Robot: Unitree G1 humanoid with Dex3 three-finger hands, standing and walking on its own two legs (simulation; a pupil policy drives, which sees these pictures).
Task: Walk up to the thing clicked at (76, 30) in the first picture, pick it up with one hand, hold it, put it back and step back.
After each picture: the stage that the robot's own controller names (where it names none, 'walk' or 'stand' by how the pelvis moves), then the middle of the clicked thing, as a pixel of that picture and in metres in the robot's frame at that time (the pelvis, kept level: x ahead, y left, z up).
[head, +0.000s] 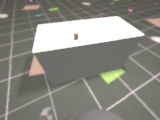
stand; (76, 34) +0.83 +0.21 +0.03
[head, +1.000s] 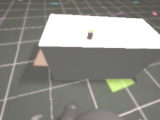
walk; (90, 33) +0.74 +0.08 +0.05
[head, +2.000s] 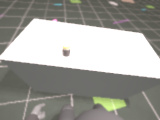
rise first; (66, 49) +0.49 +0.23 +0.05
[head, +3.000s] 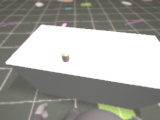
stand; (65, 55) +0.45 +0.23 +0.05
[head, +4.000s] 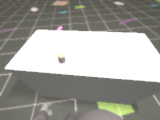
stand; (61, 56) +0.47 +0.26 +0.03
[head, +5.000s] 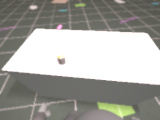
stand; (61, 57) +0.44 +0.26 +0.03
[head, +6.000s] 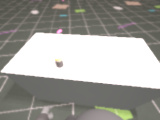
stand; (59, 60) +0.44 +0.27 +0.02
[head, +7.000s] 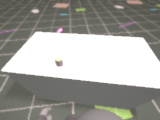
stand; (58, 60) +0.44 +0.28 +0.02
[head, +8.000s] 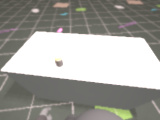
stand; (58, 60) +0.44 +0.28 +0.02
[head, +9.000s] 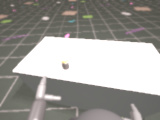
rise first; (65, 63) +0.43 +0.25 +0.03
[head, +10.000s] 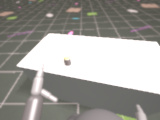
go down; (67, 59) +0.46 +0.25 +0.03
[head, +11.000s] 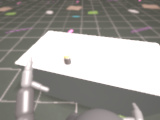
go down; (67, 58) +0.46 +0.24 +0.03
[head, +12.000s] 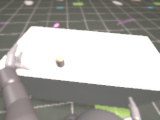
go down; (60, 60) +0.42 +0.23 +0.05
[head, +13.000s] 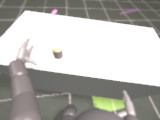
close in; (57, 50) +0.44 +0.23 +0.07
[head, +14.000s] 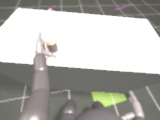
close in; (51, 44) +0.48 +0.25 +0.10
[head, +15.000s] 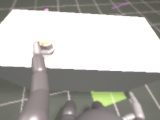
lift; (47, 45) +0.47 +0.26 +0.10
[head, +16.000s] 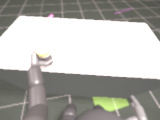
lift; (46, 56) +0.40 +0.28 +0.10
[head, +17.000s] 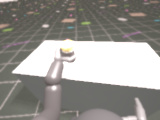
lift; (69, 52) +0.34 +0.15 +0.25
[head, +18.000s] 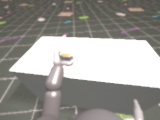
hold; (67, 56) +0.34 +0.16 +0.21
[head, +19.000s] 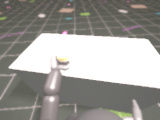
hold; (64, 61) +0.33 +0.18 +0.17
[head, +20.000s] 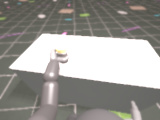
crouch; (62, 54) +0.38 +0.21 +0.18
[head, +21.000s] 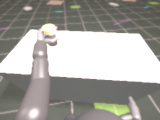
lower; (51, 36) +0.48 +0.25 +0.22
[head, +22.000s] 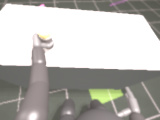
lower; (47, 39) +0.51 +0.25 +0.11
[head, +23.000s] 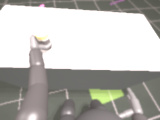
lower; (44, 40) +0.50 +0.26 +0.10
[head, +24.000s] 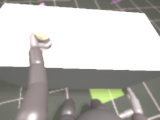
lower; (44, 38) +0.51 +0.26 +0.11
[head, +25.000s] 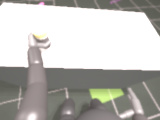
lower; (43, 38) +0.51 +0.27 +0.11
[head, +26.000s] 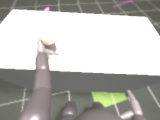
withdraw; (50, 43) +0.49 +0.25 +0.10
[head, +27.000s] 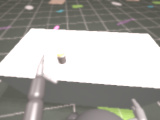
sink last; (61, 56) +0.44 +0.23 +0.08
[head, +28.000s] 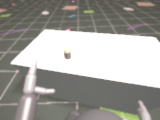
stand; (67, 52) +0.50 +0.25 +0.07
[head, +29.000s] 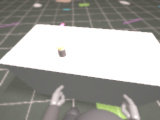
stand; (61, 50) +0.49 +0.26 +0.08
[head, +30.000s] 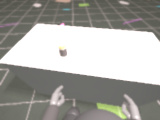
stand; (62, 49) +0.49 +0.25 +0.08
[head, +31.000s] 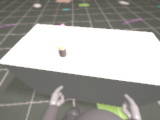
stand; (62, 49) +0.49 +0.25 +0.09
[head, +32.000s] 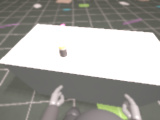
stand; (62, 49) +0.49 +0.25 +0.09
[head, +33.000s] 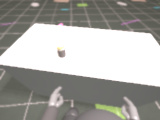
stand; (61, 50) +0.48 +0.25 +0.09
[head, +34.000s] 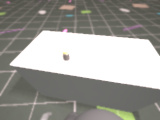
stand; (66, 54) +0.51 +0.25 +0.03
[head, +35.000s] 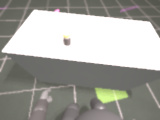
walk; (67, 38) +0.58 +0.21 +0.04
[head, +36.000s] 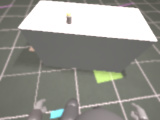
walk; (69, 17) +0.86 +0.30 +0.05
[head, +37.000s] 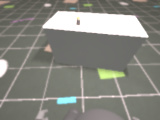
stand; (78, 20) +1.12 +0.27 +0.04
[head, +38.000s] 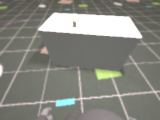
stand; (74, 22) +1.11 +0.29 +0.02
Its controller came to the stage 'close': yes
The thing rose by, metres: 0.21
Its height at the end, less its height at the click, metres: +0.00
